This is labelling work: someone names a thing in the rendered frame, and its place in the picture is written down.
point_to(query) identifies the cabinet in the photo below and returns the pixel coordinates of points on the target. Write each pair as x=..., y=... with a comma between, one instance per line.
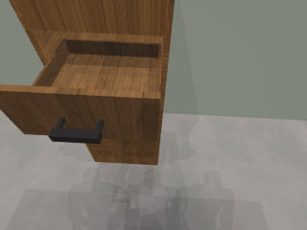
x=48, y=22

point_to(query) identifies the handle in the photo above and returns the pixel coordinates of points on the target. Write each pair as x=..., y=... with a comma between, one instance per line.
x=76, y=135

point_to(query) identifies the drawer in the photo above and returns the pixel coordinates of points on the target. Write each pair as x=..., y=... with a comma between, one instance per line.
x=85, y=80

